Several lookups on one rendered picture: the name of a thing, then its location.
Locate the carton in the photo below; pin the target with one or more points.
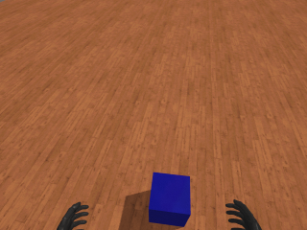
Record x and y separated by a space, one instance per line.
170 199

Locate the robot left hand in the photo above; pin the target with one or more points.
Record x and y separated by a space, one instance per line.
68 223

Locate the robot right hand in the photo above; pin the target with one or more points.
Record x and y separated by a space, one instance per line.
248 221

